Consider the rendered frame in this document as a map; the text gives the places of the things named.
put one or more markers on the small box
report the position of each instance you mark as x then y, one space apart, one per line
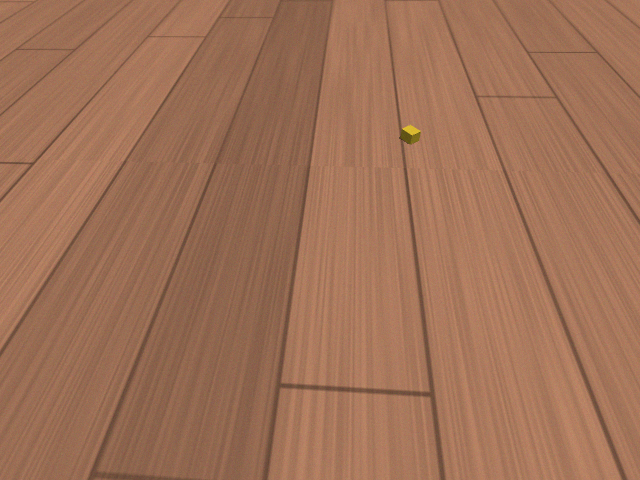
410 134

